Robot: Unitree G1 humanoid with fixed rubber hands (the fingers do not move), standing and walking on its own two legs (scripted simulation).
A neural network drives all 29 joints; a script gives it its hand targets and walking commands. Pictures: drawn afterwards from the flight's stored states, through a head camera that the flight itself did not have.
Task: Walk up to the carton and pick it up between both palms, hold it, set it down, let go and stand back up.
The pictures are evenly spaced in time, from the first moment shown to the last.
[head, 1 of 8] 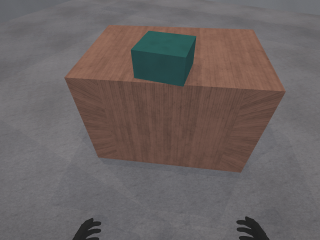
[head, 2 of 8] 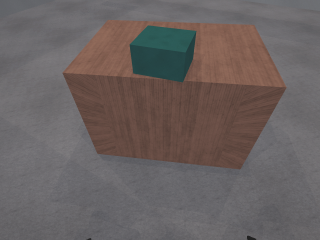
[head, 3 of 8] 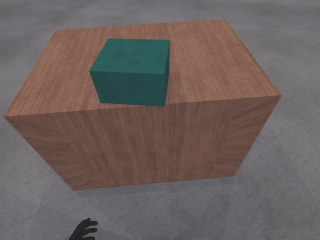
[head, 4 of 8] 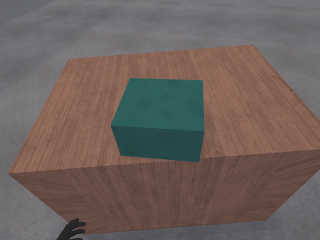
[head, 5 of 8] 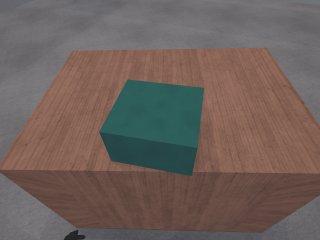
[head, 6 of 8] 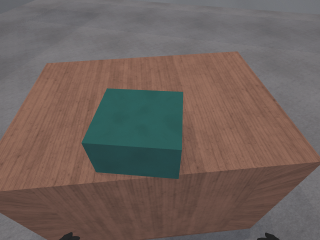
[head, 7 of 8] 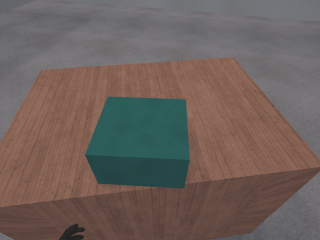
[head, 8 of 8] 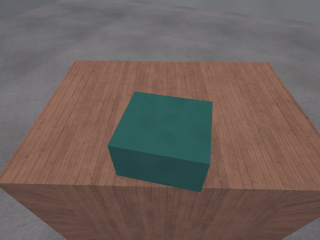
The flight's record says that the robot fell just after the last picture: no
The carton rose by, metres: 0.00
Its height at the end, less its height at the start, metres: +0.00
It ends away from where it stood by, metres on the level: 0.00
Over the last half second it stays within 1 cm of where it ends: yes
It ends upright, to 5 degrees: yes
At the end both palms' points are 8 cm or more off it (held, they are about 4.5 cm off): yes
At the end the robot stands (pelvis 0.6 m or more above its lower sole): yes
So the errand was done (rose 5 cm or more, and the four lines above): no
